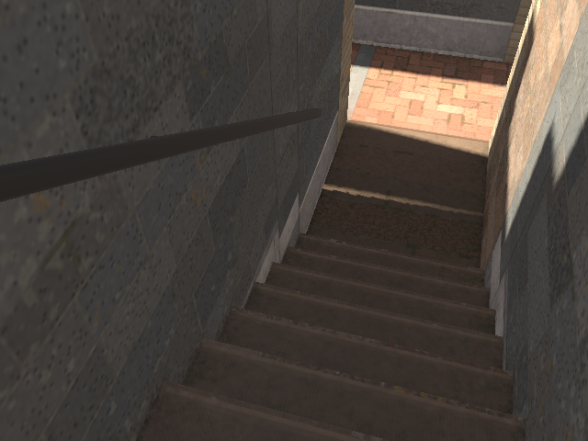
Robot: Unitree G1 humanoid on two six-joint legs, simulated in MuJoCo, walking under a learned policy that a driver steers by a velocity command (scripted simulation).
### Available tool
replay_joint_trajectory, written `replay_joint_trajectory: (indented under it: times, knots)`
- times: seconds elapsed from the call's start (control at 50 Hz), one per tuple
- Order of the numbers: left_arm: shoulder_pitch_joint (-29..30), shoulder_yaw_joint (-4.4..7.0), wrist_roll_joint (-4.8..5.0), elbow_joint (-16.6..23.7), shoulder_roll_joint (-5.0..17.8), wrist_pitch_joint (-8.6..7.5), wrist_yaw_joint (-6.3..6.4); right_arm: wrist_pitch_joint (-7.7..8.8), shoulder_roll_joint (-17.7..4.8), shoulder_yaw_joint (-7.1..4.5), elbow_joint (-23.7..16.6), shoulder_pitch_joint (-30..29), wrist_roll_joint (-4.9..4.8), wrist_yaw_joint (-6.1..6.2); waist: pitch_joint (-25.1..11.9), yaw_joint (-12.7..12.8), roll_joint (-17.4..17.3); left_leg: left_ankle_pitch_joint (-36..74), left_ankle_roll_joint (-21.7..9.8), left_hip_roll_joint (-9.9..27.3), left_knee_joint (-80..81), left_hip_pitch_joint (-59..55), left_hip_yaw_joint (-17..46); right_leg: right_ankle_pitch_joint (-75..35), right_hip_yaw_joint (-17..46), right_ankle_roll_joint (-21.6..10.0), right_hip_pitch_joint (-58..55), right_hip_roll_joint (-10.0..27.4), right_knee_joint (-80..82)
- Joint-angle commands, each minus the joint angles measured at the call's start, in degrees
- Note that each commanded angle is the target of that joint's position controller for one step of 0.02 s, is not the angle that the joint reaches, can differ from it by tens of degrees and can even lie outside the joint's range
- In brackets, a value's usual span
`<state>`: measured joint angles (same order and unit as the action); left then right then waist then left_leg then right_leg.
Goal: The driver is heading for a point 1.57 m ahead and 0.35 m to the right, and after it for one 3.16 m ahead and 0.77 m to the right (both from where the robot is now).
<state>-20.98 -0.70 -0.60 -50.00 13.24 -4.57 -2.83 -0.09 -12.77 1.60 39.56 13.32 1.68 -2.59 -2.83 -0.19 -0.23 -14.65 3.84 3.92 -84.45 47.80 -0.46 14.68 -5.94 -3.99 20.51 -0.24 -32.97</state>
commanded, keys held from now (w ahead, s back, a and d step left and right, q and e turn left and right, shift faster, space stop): e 0.70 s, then q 0.30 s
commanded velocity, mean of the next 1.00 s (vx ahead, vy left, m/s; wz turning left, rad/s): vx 0.03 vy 0.00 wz -0.32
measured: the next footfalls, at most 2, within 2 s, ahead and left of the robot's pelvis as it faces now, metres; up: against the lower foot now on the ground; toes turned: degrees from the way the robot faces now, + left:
left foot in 0.10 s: +0.09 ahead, +0.12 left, +0.00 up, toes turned +1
right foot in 0.50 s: +0.06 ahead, -0.13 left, +0.00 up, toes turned -20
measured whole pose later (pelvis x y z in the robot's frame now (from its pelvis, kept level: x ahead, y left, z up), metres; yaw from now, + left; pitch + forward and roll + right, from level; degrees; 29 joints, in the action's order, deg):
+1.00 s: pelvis +0.04 -0.04 -0.04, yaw -22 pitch +3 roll -1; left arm -5.9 -0.4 0.5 -44.6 15.2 -5.0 -3.2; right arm 1.5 -12.4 1.0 48.2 19.0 0.3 -1.0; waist -3.2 -2.3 1.2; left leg -27.5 7.4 3.5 -55.8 27.1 -0.8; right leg 25.6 -1.3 -4.7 27.6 -5.0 -50.5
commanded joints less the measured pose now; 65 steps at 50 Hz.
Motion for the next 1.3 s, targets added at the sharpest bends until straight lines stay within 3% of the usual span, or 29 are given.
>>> replay_joint_trajectory:
  times: [0.02,0.08,0.14,0.2,0.22,0.24,0.3,0.36,0.4,0.48,0.52,0.54,0.56,0.58,0.62,0.68,0.74,0.78,0.84,0.86,0.88,0.94,0.96,1.02,1.1,1.14,1.18,1.26,1.3]
  knots:
    - [10.78,1.88,-0.42,5.07,10.98,-3.43,-2.05,0.45,-3.01,-0.95,5.25,16.83,2.48,-5.46,5.53,-6.4,6.23,14.07,1.62,-0.38,25.51,-23.93,-3.55,-16.37,7.59,-1.51,20.22,4.89,8.98]
    - [7.06,3.17,0.34,5.77,12.86,-2.26,-1.66,1.61,-9.28,-4.23,0.29,6.91,1.03,-1.8,0.23,-3.03,5.51,2.77,-0.64,-2.95,41.96,-28.97,-4.5,-14.15,18.52,-4.03,8.4,10.91,8.75]
    - [-4.14,2.04,1.68,5.61,6.53,0.11,1.62,1.71,-9.44,-4.84,-4.46,-1.74,0.05,2.76,-9.99,3.77,-0.28,11.24,-12.0,3.66,44.12,-33.76,0.29,0.22,28.07,-10.39,-1.97,12.8,7.27]
    - [12.38,2.31,-0.16,13.08,4.55,1.62,4.4,1.99,-8.97,-6.66,-0.79,12.58,1.92,4.59,-0.05,-5.82,-5.3,2.73,-22.25,9.04,54.46,-44.48,10.22,14.6,11.97,-6.8,25.68,-1.69,-2.12]
    - [13.28,0.83,-1.02,13.5,0.34,1.58,4.82,2.42,-9.11,-7.45,2.49,23.23,3.12,5.6,-2.55,-10.52,-11.96,16.59,-30.69,20.47,61.12,-57.05,24.19,19.06,7.29,-1.5,36.92,-5.32,-15.25]
    - [11.24,-0.65,-2.34,13.42,-3.18,2.02,5.24,3.27,-8.37,-7.14,4.82,26.94,4.74,6.79,-0.68,-10.41,-8.77,25.3,-32.18,28.65,63.07,-58.55,31.84,21.65,12.61,2.99,44.6,-2.0,-27.64]
    - [1.0,0.3,-3.6,10.05,0.32,4.97,4.64,3.9,-4.91,-6.75,4.51,12.04,1.77,5.99,-2.49,-0.74,-2.1,27.82,-23.43,20.81,63.0,-39.27,14.39,10.43,10.77,7.24,39.75,1.57,-51.47]
    - [-3.93,0.93,-1.52,7.22,1.44,6.22,0.28,5.87,-8.4,-6.66,-1.72,-6.04,3.65,6.12,-1.19,6.07,-1.42,2.78,-12.53,8.67,64.27,-11.82,-5.71,-6.25,2.33,8.23,14.57,2.49,-42.11]
    - [-1.01,1.08,-2.27,6.92,0.26,5.69,-0.93,7.19,-12.51,-8.41,-1.49,-3.01,2.62,8.2,1.55,4.12,-2.55,-8.59,-8.53,8.75,64.8,-8.58,-8.0,-3.57,-1.45,8.09,7.78,1.86,-35.12]
    - [4.32,2.58,-4.51,10.86,0.88,5.27,-0.45,7.63,-10.72,-8.51,2.55,4.27,0.9,9.06,0.12,-2.52,-5.54,-13.18,-10.37,19.17,56.98,-25.68,-0.17,-1.73,1.48,3.9,12.34,1.83,-12.08]
    - [-6.32,6.94,-2.49,6.77,7.0,2.17,1.84,7.08,-5.2,-7.2,4.81,10.26,2.56,8.52,-5.88,-0.35,3.94,-16.65,-6.08,12.58,33.29,-17.89,-7.52,-13.52,4.01,0.5,-9.63,-2.3,-0.96]
    - [-13.34,8.95,-1.42,8.49,18.43,0.87,3.91,7.92,0.69,-5.26,-1.9,9.46,2.4,8.21,-14.92,0.02,20.62,-29.24,-1.21,1.09,8.42,5.95,-10.26,-39.99,36.17,-16.88,-31.65,14.5,1.79]
    - [-22.27,8.39,-5.56,8.23,17.85,0.14,1.95,7.97,-2.0,-5.4,-7.25,-3.62,-0.91,8.17,-16.43,10.38,9.68,-28.47,-0.3,-8.73,5.21,23.69,8.3,-29.54,49.94,-16.1,-46.39,19.82,7.48]
    - [-22.35,7.23,-6.8,6.02,13.75,-0.01,0.45,8.12,-3.35,-5.18,-8.79,-12.66,-3.28,7.82,-4.36,13.16,4.18,-24.01,0.46,-9.15,5.06,33.21,12.83,-20.01,51.94,-13.21,-40.25,20.7,8.57]
    - [-3.59,5.5,-1.92,8.32,8.17,0.26,-2.84,7.79,-8.79,-6.13,-4.36,-4.3,-0.45,7.46,0.7,0.06,4.28,-13.11,-0.01,0.14,1.31,23.02,7.8,-18.61,37.35,-14.66,-13.75,17.35,5.03]
    - [1.53,2.7,-3.35,6.69,0.08,-0.95,-1.44,3.58,-3.82,-3.43,-0.07,6.77,2.45,4.91,1.31,-6.39,1.92,7.37,-1.04,0.66,-15.7,7.16,4.82,-3.3,29.42,-11.22,15.06,7.22,7.24]
    - [6.89,2.61,-3.3,6.86,5.84,-2.79,0.52,2.03,-6.85,-4.15,-0.21,7.28,0.78,1.07,-1.38,-6.97,1.22,11.78,0.47,-0.32,-19.43,0.02,0.84,-7.16,21.33,-8.79,20.28,3.7,3.17]
    - [3.78,1.12,-3.01,4.05,4.2,-3.62,0.65,1.33,-6.93,-3.81,-0.74,6.35,0.52,0.01,-1.97,-4.72,2.66,10.24,2.99,2.11,-18.97,2.56,2.64,-7.79,22.26,-7.58,13.6,5.15,-1.4]
    - [6.36,-1.76,1.86,5.28,0.46,-3.41,-0.77,0.89,-2.93,-1.44,-1.03,0.63,-0.2,-1.25,-0.91,-0.04,0.46,2.39,7.36,6.84,15.45,-2.17,4.47,-2.72,23.69,-3.66,5.69,7.44,-1.79]
    - [10.11,-2.23,0.38,3.93,3.76,-3.63,-1.72,0.88,-2.8,-1.69,3.42,9.28,0.17,-1.73,-2.74,-4.59,5.78,9.04,7.83,4.59,1.62,-18.61,0.92,-6.54,23.05,-1.93,17.27,6.05,-2.69]
    - [17.16,-1.61,0.01,5.68,7.37,-3.81,-2.48,1.48,-3.6,-2.17,3.94,10.77,0.37,-1.98,-1.87,-6.3,6.43,7.01,8.02,3.28,2.34,-23.53,0.12,-15.15,22.14,-1.51,20.0,7.21,-2.66]
    - [7.85,1.98,3.24,5.15,11.85,-1.56,-1.49,2.84,-5.8,-2.47,-0.61,-5.25,-2.26,0.39,-2.66,3.98,5.13,-3.23,6.73,2.24,37.92,-9.86,0.17,-28.79,32.62,-7.3,-11.51,13.74,-3.05]
    - [-1.21,4.35,1.63,4.87,15.7,-0.15,-0.29,3.39,-7.78,-2.22,0.35,-4.26,-2.44,2.2,-5.31,8.53,3.31,2.69,4.07,-0.04,34.07,-5.1,1.06,-29.66,35.32,-11.95,-21.56,15.96,-2.19]
    - [0.79,4.63,-0.37,7.95,12.29,1.36,1.98,4.64,-5.45,-0.9,3.16,-3.25,-1.16,4.19,-3.38,6.95,3.78,2.11,2.35,-0.62,33.7,-2.83,1.15,-24.61,37.11,-19.08,-20.5,20.12,1.49]
    - [14.53,5.4,-1.97,12.49,10.08,1.54,3.27,5.13,-4.78,-1.57,2.73,0.09,1.78,4.53,-2.01,1.67,1.34,7.5,-4.86,-3.8,45.12,-24.85,-3.97,-4.04,15.63,-9.48,-1.01,11.54,1.2]
    - [19.41,5.52,-1.69,16.14,6.86,1.86,4.13,5.53,-11.25,-4.26,6.11,14.77,2.54,5.46,-4.9,-4.62,-12.95,33.17,-15.88,7.77,54.85,-44.96,20.27,12.81,4.0,0.01,20.9,-0.39,-23.24]
    - [20.97,4.03,-0.63,18.89,2.52,0.83,6.26,5.05,-16.73,-6.8,4.65,22.51,4.72,3.09,-5.51,-9.1,-5.04,43.61,-19.3,16.09,57.47,-62.92,36.86,21.48,21.49,6.57,45.76,-7.47,-40.12]
    - [7.44,4.46,-4.59,11.79,7.83,2.22,5.7,2.57,-9.98,-5.23,-0.75,1.51,0.79,-2.24,-4.05,4.09,-3.39,21.73,-18.83,5.47,57.07,-29.89,21.03,0.99,12.62,8.17,38.51,-1.95,-65.57]
    - [3.46,2.95,-2.22,11.34,5.36,3.07,5.49,3.03,-7.74,-4.32,1.78,6.2,0.73,-0.99,-2.06,4.04,-2.36,8.03,-19.63,2.93,60.78,-22.06,21.06,-0.27,8.36,9.76,37.23,-0.54,-73.21]
Keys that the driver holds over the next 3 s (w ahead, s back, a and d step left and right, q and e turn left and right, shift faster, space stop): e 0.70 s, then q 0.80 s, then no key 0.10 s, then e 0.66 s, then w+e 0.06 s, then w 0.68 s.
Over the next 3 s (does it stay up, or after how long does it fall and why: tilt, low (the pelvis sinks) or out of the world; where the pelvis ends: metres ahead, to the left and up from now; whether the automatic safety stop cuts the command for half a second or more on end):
stays up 0.27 -0.06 -0.16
